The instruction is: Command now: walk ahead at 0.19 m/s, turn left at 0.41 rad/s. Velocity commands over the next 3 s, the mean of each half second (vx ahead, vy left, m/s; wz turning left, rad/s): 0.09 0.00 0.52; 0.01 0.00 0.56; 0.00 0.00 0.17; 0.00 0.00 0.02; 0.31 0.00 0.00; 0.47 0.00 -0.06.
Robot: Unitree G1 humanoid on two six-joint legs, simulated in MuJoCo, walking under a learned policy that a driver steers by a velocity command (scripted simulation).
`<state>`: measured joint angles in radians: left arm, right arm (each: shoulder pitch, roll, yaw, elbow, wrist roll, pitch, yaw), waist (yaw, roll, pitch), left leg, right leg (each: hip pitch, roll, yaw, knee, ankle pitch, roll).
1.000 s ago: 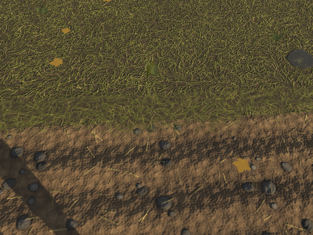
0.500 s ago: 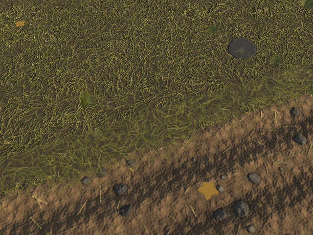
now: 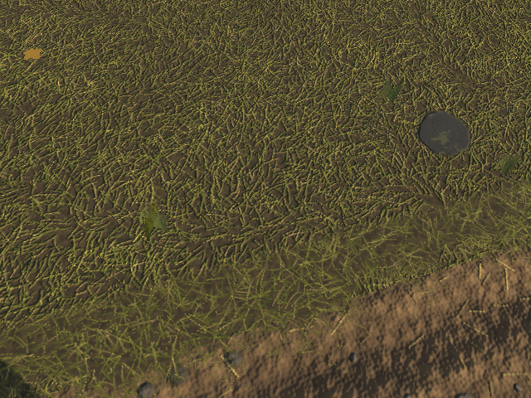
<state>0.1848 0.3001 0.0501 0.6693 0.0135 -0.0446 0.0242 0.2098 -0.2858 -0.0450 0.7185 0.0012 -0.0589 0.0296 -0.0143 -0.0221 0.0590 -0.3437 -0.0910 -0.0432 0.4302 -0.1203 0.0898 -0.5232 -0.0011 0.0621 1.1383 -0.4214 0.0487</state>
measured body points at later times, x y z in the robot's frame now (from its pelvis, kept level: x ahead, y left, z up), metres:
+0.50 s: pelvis +0.10 -0.04 +0.00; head +0.14 -0.05 +0.45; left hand +0.20 +0.27 -0.08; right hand +0.33 -0.28 -0.10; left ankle +0.03 +0.06 -0.66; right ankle +0.17 -0.14 -0.74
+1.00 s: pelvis +0.08 +0.00 +0.00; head +0.09 +0.05 +0.45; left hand +0.03 +0.33 -0.11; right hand +0.36 -0.15 -0.07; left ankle +0.03 +0.08 -0.74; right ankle +0.16 -0.13 -0.65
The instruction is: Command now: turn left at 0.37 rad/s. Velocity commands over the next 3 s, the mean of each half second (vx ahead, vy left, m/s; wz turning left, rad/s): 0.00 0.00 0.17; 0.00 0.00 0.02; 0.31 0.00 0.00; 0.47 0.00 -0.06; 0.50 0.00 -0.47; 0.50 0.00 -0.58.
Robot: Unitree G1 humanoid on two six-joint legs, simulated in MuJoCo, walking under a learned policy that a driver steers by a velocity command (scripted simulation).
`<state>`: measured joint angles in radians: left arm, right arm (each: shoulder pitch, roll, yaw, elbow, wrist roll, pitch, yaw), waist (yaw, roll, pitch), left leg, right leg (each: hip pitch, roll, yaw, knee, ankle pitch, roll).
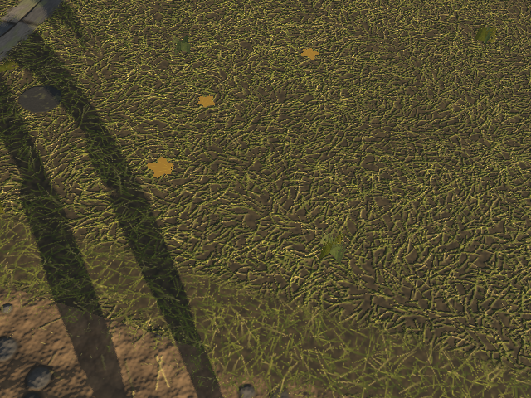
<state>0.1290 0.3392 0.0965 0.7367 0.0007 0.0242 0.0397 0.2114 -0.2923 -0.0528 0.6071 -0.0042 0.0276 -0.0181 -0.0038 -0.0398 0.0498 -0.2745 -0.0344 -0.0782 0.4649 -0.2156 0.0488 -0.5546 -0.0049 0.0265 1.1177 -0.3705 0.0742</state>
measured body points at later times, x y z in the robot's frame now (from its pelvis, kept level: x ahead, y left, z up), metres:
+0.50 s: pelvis +0.01 -0.03 -0.01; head +0.02 -0.04 +0.44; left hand +0.14 +0.23 -0.11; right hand +0.15 -0.29 -0.12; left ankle +0.01 +0.09 -0.74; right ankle +0.01 -0.15 -0.74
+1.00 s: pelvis +0.01 -0.05 -0.01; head +0.02 -0.05 +0.44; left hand +0.10 +0.21 -0.13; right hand +0.11 -0.31 -0.14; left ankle +0.01 +0.09 -0.74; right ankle +0.01 -0.15 -0.74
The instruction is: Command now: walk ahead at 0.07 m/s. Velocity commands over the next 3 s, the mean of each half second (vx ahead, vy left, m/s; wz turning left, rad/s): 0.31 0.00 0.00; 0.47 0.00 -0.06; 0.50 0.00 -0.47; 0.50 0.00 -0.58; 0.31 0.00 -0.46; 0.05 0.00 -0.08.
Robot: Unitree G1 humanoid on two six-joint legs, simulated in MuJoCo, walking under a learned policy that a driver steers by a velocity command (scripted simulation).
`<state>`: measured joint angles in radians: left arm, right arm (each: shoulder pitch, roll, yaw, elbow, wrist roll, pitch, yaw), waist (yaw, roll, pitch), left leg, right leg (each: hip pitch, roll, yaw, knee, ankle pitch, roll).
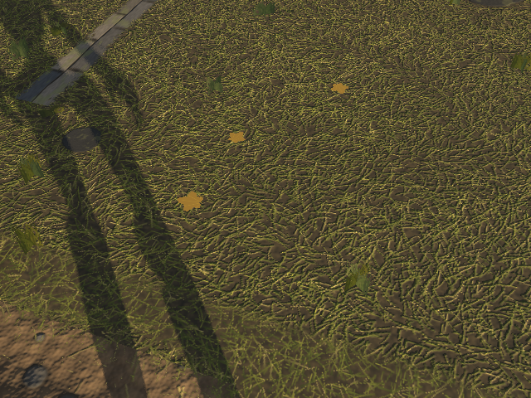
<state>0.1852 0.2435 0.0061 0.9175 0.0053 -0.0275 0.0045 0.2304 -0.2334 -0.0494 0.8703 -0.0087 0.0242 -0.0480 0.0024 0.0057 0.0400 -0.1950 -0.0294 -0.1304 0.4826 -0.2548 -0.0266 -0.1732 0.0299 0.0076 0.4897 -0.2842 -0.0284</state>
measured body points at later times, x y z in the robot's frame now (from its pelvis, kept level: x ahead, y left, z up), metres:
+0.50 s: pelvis +0.13 +0.06 +0.01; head +0.13 +0.08 +0.46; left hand +0.25 +0.33 -0.12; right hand +0.11 -0.20 -0.12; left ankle +0.06 +0.15 -0.74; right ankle +0.18 -0.10 -0.66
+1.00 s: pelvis +0.41 +0.00 +0.01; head +0.43 -0.01 +0.46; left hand +0.46 +0.27 -0.12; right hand +0.52 -0.28 -0.11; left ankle +0.46 +0.17 -0.66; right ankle +0.42 -0.08 -0.74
